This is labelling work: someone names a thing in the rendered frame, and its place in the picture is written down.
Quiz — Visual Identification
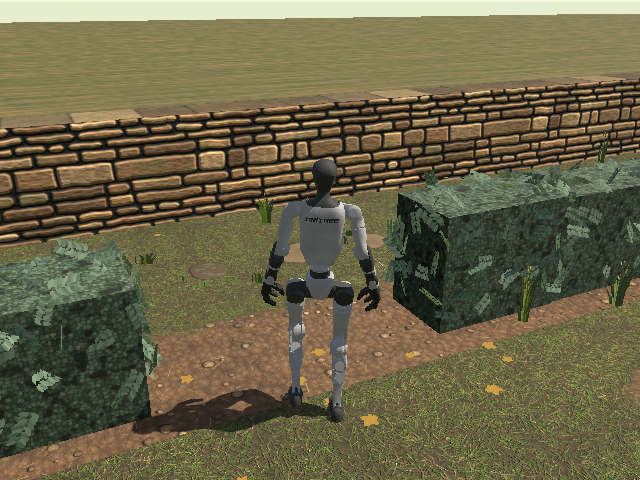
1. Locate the robot torso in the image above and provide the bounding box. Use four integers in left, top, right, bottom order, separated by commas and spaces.
299, 197, 346, 300

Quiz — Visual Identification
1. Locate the right robot upper arm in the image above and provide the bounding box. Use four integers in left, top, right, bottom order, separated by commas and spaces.
344, 203, 369, 260

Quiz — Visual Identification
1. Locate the right robot hand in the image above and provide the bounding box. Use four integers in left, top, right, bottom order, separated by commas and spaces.
357, 286, 381, 312

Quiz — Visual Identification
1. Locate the robot left thigh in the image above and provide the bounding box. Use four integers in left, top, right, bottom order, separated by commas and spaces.
286, 278, 306, 341

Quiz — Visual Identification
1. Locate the robot right forearm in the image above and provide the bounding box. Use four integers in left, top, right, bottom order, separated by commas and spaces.
359, 245, 379, 290

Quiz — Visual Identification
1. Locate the left robot hand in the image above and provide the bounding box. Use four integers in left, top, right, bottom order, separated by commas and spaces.
261, 282, 285, 306

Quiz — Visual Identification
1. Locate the robot left forearm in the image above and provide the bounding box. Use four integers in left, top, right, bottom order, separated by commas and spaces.
264, 241, 284, 285

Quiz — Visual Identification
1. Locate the left robot upper arm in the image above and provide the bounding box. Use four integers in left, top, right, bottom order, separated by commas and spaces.
274, 201, 302, 257

